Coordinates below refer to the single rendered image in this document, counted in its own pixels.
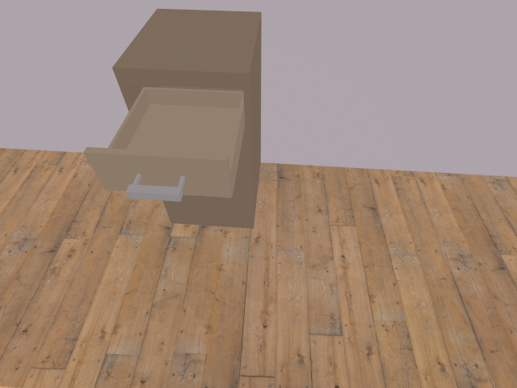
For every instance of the cabinet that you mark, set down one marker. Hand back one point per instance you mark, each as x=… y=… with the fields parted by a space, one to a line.
x=204 y=50

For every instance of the handle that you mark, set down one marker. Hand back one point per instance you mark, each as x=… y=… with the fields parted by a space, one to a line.
x=149 y=192

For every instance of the drawer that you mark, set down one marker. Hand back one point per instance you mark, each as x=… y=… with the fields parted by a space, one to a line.
x=169 y=133

